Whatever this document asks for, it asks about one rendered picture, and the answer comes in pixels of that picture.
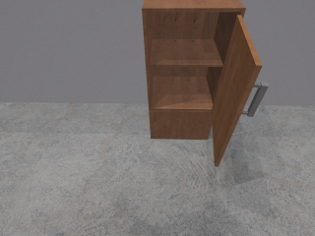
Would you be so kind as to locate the handle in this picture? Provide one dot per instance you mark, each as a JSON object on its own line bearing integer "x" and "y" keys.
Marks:
{"x": 261, "y": 90}

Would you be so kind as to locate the cupboard door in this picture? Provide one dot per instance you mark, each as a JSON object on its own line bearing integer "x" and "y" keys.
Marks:
{"x": 240, "y": 71}

